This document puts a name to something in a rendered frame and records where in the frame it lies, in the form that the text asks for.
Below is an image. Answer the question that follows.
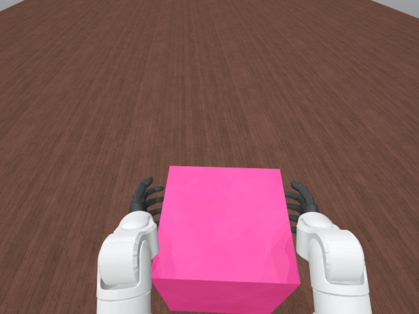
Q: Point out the robot right forearm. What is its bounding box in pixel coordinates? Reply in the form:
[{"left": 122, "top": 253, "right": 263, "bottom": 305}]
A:
[{"left": 296, "top": 212, "right": 372, "bottom": 314}]

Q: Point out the robot left forearm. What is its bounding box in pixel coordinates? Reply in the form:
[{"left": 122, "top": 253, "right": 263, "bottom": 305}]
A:
[{"left": 96, "top": 211, "right": 159, "bottom": 314}]

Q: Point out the left robot hand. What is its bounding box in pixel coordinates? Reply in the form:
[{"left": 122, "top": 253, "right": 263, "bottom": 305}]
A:
[{"left": 128, "top": 177, "right": 164, "bottom": 226}]

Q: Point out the right robot hand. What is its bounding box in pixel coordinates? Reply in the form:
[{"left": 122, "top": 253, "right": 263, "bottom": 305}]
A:
[{"left": 284, "top": 181, "right": 319, "bottom": 234}]

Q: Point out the carton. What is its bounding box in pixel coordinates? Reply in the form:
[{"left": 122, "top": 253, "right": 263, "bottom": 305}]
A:
[{"left": 151, "top": 166, "right": 301, "bottom": 314}]

